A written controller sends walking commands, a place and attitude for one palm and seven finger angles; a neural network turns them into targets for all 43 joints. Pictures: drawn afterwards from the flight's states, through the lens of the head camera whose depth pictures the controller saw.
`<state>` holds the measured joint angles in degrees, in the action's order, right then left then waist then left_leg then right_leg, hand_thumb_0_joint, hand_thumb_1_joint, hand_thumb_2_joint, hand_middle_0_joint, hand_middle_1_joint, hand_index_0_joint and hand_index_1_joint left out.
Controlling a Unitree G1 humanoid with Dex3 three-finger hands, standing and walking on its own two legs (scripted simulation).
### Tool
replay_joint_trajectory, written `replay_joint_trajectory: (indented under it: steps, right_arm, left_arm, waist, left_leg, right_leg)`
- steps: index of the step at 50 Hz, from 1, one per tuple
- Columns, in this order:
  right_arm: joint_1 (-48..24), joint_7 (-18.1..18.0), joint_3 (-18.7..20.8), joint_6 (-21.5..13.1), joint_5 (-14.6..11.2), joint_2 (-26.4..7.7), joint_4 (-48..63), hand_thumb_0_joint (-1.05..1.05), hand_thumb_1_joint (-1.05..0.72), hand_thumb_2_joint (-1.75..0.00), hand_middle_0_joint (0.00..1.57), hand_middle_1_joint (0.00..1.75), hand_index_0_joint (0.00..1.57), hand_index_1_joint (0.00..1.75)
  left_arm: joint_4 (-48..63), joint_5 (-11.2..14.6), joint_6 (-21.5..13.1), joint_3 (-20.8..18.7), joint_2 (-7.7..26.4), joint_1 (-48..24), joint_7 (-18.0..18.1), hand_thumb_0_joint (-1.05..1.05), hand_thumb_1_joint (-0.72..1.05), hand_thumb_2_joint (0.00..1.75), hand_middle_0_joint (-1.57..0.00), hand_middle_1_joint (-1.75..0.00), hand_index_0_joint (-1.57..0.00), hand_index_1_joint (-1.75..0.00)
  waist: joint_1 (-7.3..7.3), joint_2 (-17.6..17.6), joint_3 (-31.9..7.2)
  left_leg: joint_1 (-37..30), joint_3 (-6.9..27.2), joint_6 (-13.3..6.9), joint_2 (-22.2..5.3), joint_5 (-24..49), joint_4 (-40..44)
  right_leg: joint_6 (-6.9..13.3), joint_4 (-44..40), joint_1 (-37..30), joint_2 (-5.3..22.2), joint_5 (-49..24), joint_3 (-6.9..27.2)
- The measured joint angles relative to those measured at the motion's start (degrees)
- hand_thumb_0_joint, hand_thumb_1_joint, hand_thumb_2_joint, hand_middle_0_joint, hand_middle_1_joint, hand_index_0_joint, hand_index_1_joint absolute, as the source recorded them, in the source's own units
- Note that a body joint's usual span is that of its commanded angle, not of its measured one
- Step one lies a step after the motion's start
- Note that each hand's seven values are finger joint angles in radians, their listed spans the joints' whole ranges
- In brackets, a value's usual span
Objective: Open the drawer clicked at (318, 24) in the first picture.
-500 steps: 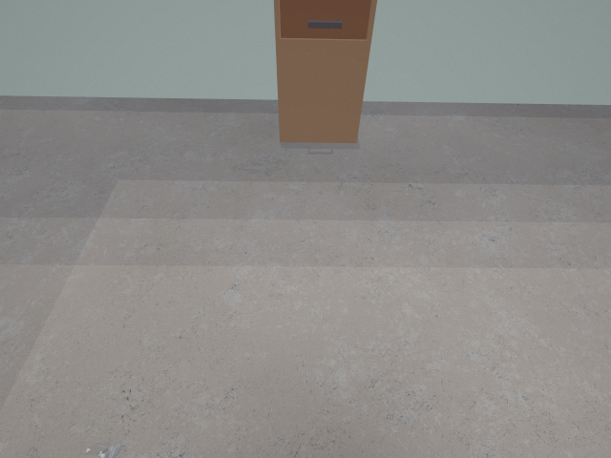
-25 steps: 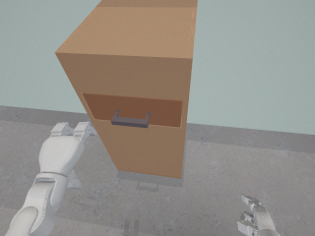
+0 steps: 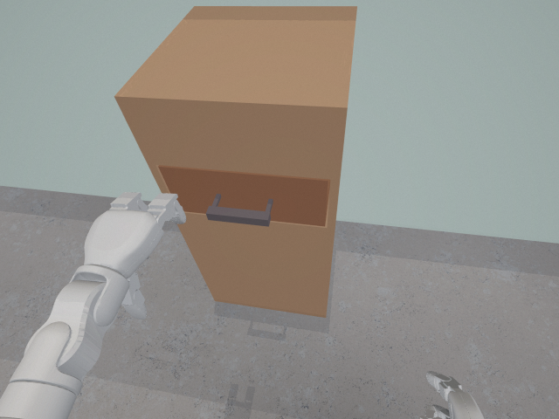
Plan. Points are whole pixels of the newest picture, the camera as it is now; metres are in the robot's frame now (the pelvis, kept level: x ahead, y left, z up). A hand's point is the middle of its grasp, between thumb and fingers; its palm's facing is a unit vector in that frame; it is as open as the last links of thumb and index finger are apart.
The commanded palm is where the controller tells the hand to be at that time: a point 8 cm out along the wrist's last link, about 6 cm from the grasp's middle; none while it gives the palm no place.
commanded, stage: raise the hand with hooked fingers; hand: left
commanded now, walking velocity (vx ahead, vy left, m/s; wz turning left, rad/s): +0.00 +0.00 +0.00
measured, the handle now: (241, 208) +0.56 +0.18 -0.12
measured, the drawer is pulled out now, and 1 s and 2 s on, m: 0.00 0.00 0.00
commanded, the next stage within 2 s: move the hooked fingers above the handle in 0.14 s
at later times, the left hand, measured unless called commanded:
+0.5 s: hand (167, 254) +0.32 +0.22 +0.05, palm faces -0.01 -0.03 -1.00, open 13.9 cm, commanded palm +0.31 +0.23 +0.11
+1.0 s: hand (196, 227) +0.41 +0.21 +0.00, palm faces -0.02 +0.00 -1.00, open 13.9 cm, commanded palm +0.39 +0.21 +0.06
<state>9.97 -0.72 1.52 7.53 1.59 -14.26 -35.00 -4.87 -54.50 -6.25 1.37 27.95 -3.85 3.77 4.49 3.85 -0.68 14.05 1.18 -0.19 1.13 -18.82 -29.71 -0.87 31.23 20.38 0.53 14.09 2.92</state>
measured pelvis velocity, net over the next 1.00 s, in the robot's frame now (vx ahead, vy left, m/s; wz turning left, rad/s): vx -0.01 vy -0.01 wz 0.00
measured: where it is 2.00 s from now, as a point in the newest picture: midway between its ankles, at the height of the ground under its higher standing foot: outside the picture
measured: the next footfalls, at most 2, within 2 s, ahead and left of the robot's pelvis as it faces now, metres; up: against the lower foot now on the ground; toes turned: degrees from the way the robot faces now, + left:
none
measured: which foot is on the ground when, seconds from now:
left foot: down 0.00-1.00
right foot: down 0.00-1.00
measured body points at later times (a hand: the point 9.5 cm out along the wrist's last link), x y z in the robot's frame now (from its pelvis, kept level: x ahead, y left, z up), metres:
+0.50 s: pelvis -0.02 -0.01 +0.00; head +0.01 -0.04 +0.45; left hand +0.31 +0.22 +0.11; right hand +0.16 -0.24 -0.12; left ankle -0.04 +0.12 -0.73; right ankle +0.02 -0.13 -0.73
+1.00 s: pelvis -0.01 -0.01 -0.02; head +0.05 -0.02 +0.42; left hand +0.40 +0.21 +0.06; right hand +0.06 -0.28 -0.15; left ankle -0.04 +0.12 -0.73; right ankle +0.02 -0.13 -0.73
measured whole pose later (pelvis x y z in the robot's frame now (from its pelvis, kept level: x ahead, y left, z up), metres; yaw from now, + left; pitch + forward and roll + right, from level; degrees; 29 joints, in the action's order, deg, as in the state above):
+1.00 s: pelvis -0.01 -0.01 -0.02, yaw +0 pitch +13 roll +1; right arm 15.7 -1.7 5.1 5.1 1.3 -14.7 -40.2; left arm -47.5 -63.8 -9.2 3.4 25.0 -32.6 19.5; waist -2.1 1.8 -5.3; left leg 32.0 1.0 0.2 0.7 -22.0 -41.2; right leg -0.5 40.9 37.8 -0.2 16.0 3.0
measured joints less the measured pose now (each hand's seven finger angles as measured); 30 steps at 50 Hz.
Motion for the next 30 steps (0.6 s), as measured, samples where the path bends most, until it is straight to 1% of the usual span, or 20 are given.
replay_joint_trajectory:
  steps: [4,8,13,17,20,23,26,30]
  right_arm:
    - [0.38,-0.14,0.68,-0.28,-0.09,-0.25,-0.85,0.01,-0.90,-0.90,0.20,0.30,0.20,0.30]
    - [0.18,-0.19,1.06,-0.54,-0.32,-0.22,-1.49,0.01,-0.90,-0.90,0.20,0.30,0.20,0.30]
    - [-0.49,-0.29,0.82,-0.61,-0.63,-0.01,-1.43,0.01,-0.90,-0.90,0.20,0.30,0.20,0.30]
    - [-1.01,-0.65,0.26,-0.89,-0.89,0.22,-1.19,0.01,-0.90,-0.90,0.20,0.30,0.20,0.30]
    - [-1.34,-0.96,-0.03,-1.33,-0.89,0.50,-1.12,0.01,-0.90,-0.90,0.20,0.30,0.20,0.30]
    - [-1.35,-1.20,0.05,-1.96,-0.65,0.83,-1.14,0.01,-0.90,-0.90,0.20,0.30,0.20,0.30]
    - [-1.07,-1.33,0.37,-2.31,-0.45,1.13,-1.50,0.01,-0.90,-0.89,0.20,0.30,0.20,0.30]
    - [-0.13,-1.38,0.83,-2.36,-0.66,1.07,-2.29,0.01,-0.90,-0.89,0.20,0.30,0.20,0.30]
  left_arm:
    - [-0.49,-0.65,-1.07,-0.07,-0.04,0.29,2.39,0.00,-0.49,0.30,-0.32,-1.20,-0.32,-1.20]
    - [-1.37,-1.00,-0.37,-0.06,-0.11,-0.15,4.13,0.00,-0.49,0.30,-0.32,-1.20,-0.32,-1.20]
    - [-2.25,-0.88,1.31,0.50,-0.38,-0.81,4.03,-0.01,-0.49,0.30,-0.32,-1.20,-0.32,-1.20]
    - [-5.16,-1.05,1.61,1.87,-0.84,-2.88,3.50,-0.01,-0.49,0.30,-0.32,-1.20,-0.32,-1.20]
    - [-9.31,-2.04,0.99,3.29,-1.34,-6.08,3.22,-0.01,-0.49,0.30,-0.32,-1.20,-0.32,-1.20]
    - [-13.02,-3.20,-0.61,4.32,-1.84,-9.30,3.75,-0.01,-0.49,0.30,-0.32,-1.20,-0.32,-1.20]
    - [-15.94,-4.24,-2.35,4.07,-2.20,-11.58,5.34,0.00,-0.49,0.30,-0.32,-1.20,-0.32,-1.20]
    - [-21.00,-5.02,-2.39,3.50,-2.60,-14.84,7.86,0.00,-0.49,0.30,-0.32,-1.20,-0.32,-1.20]
  waist:
    - [0.03,-0.31,0.24]
    - [-0.07,-0.28,0.12]
    - [-0.26,0.04,-0.15]
    - [-0.28,0.05,-0.25]
    - [-0.27,-0.32,-0.12]
    - [-0.51,-0.72,-0.11]
    - [-1.03,-1.03,-0.57]
    - [-1.88,-1.24,-1.32]
  left_leg:
    - [0.57,0.12,0.06,0.04,0.20,-0.29]
    - [0.80,0.18,0.13,0.01,0.37,-0.46]
    - [0.36,0.06,0.18,0.01,0.75,-0.06]
    - [0.49,0.24,0.25,0.06,1.04,0.00]
    - [1.41,0.50,0.39,0.05,1.12,-0.52]
    - [2.84,0.73,0.54,0.00,1.01,-1.40]
    - [4.32,0.67,0.67,-0.16,0.72,-2.27]
    - [6.19,0.52,0.76,-0.32,0.21,-3.43]
  right_leg:
    - [0.05,0.17,0.46,0.04,-0.22,-0.12]
    - [0.12,0.20,0.62,0.02,-0.46,-0.19]
    - [0.17,-0.01,0.31,0.01,-0.78,-0.07]
    - [0.22,0.05,0.41,0.08,-0.93,-0.24]
    - [0.35,0.50,1.22,0.09,-0.97,-0.51]
    - [0.50,1.17,2.50,0.04,-0.92,-0.75]
    - [0.63,1.87,3.95,-0.16,-0.79,-0.71]
    - [0.71,2.91,5.86,-0.37,-0.46,-0.59]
